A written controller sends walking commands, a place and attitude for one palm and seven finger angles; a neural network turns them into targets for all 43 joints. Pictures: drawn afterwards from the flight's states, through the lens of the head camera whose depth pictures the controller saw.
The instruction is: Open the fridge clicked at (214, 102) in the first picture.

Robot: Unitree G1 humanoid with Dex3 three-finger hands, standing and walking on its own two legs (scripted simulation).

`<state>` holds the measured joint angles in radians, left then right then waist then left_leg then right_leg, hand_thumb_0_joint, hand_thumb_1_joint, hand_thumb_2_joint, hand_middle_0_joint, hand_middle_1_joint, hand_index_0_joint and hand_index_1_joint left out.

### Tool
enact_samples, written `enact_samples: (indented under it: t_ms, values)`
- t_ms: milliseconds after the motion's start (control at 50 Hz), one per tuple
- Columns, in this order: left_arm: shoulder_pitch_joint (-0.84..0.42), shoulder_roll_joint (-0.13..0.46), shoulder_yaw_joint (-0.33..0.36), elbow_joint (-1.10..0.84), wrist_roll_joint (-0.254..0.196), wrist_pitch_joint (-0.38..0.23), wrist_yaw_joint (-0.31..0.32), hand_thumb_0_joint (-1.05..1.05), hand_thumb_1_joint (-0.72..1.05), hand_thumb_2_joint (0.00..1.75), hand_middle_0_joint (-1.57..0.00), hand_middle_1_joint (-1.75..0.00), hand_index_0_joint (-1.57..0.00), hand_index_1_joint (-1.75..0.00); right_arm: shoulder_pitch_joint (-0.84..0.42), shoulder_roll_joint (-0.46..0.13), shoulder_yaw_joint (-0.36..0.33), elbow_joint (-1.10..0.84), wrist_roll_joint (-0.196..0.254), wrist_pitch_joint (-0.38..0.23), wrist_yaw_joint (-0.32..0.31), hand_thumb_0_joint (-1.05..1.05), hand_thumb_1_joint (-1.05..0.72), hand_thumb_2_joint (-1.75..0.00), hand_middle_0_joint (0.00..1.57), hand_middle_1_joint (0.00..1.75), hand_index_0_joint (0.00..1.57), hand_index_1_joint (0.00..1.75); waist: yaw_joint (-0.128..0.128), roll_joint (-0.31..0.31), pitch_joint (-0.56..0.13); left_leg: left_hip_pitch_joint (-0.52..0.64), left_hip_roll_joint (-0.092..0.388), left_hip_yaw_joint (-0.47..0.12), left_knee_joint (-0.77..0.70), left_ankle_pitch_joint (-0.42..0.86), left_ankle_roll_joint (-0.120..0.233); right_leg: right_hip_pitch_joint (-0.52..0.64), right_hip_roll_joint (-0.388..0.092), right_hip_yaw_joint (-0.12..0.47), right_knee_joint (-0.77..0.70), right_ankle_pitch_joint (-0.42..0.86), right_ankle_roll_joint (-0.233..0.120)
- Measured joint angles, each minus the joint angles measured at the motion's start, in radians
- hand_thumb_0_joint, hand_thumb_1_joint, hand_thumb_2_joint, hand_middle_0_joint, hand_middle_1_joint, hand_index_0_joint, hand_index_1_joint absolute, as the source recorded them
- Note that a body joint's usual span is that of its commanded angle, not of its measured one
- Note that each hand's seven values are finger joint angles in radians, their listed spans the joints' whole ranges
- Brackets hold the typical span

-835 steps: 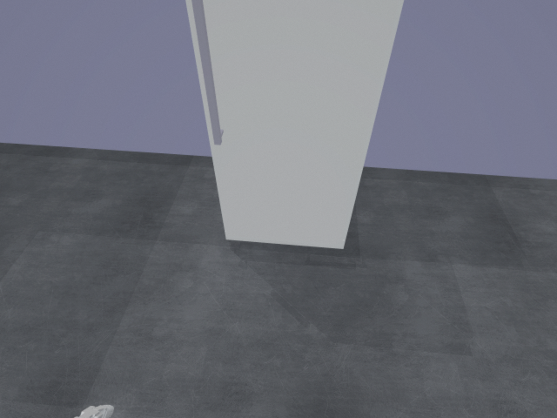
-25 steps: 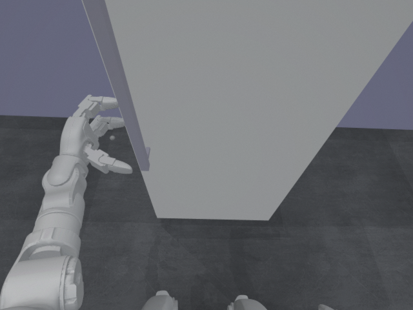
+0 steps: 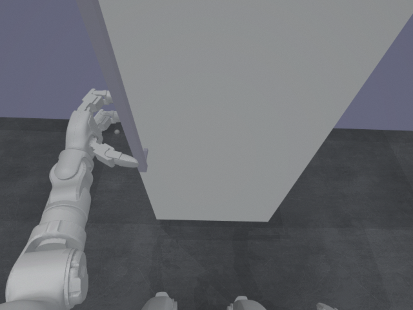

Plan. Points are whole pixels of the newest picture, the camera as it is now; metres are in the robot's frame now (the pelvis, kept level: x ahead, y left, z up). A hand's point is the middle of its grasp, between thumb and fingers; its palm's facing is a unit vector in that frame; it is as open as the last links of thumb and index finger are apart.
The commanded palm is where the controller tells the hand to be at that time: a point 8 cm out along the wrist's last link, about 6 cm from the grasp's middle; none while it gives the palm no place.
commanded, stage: feel for the door with the fingertips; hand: left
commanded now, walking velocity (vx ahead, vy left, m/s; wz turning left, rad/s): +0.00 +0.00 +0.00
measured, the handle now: (121, 88) +0.48 +0.16 +0.15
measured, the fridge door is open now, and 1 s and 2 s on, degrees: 0 0 0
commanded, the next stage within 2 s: slide the fingers in behind the handle in 0.26 s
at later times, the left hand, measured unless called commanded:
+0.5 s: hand (118, 128) +0.44 +0.17 +0.09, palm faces -0.03 -1.00 -0.02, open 13.8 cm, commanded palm +0.41 +0.22 +0.08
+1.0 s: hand (125, 136) +0.42 +0.16 +0.08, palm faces -0.05 -1.00 -0.01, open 14.0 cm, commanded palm +0.40 +0.21 +0.08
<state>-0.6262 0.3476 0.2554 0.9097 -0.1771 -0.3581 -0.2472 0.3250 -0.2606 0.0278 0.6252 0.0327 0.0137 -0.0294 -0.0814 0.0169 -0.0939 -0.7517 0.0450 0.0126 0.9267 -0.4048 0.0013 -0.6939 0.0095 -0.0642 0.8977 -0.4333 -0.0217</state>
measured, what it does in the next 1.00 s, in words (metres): stands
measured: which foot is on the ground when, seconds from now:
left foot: down 0.00-1.00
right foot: down 0.00-1.00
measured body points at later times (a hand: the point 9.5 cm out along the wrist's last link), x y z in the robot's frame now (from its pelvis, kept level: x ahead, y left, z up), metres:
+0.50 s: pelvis +0.00 +0.00 +0.00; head +0.07 +0.01 +0.44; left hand +0.44 +0.23 +0.09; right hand +0.05 -0.26 -0.12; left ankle +0.03 +0.12 -0.69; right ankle +0.00 -0.11 -0.69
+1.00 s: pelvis -0.01 +0.01 +0.00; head +0.06 +0.01 +0.45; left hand +0.42 +0.21 +0.09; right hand +0.08 -0.25 -0.11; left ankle +0.03 +0.12 -0.69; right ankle +0.00 -0.11 -0.69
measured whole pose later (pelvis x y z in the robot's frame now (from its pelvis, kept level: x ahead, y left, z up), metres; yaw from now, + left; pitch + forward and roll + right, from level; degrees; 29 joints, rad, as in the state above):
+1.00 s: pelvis -0.01 +0.01 +0.00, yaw +0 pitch +12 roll -2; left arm -0.60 0.29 0.21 0.87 -0.16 -0.37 -0.18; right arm 0.32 -0.25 0.02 0.62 0.03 0.01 -0.02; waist -0.08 0.02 -0.10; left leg -0.75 0.04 0.02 0.93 -0.40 0.01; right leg -0.69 0.01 -0.06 0.90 -0.42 -0.01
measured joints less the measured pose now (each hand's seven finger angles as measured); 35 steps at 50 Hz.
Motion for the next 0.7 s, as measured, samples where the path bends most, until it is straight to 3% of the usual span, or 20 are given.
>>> enact_samples:
  t_ms: [220, 460, 700]
  values:
    - [0.009, -0.008, 0.029, -0.008, 0.016, -0.025, 0.032, -0.01, -0.5, 0.3, -0.3, -1.21, -0.31, -1.21, 0.011, 0.0, -0.008, 0.004, -0.006, 0.003, 0.004, 0.01, -0.91, -0.9, 0.2, 0.3, 0.2, 0.3, -0.01, 0.001, -0.003, -0.008, 0.006, 0.011, 0.004, -0.004, -0.001, -0.016, 0.005, 0.012, 0.009, -0.002, -0.001]
    - [-0.055, 0.024, 0.03, 0.071, 0.017, -0.022, 0.003, -0.01, -0.5, 0.3, -0.34, -1.23, -0.33, -1.23, 0.02, 0.001, -0.003, 0.009, -0.005, 0.01, 0.0, 0.01, -0.91, -0.9, 0.2, 0.3, 0.2, 0.3, -0.016, 0.003, 0.002, -0.022, 0.005, 0.0, 0.008, 0.005, -0.002, -0.023, 0.006, 0.002, 0.007, 0.007, -0.003]
    - [0.014, -0.007, 0.03, 0.008, 0.012, -0.019, 0.021, -0.01, -0.5, 0.3, -0.3, -1.21, -0.31, -1.21, 0.022, 0.003, -0.004, -0.011, -0.003, 0.019, 0.007, 0.01, -0.91, -0.9, 0.2, 0.3, 0.2, 0.3, -0.014, 0.001, -0.007, -0.002, 0.006, 0.014, 0.0, 0.005, 0.004, -0.01, 0.006, 0.016, 0.002, 0.011, 0.003]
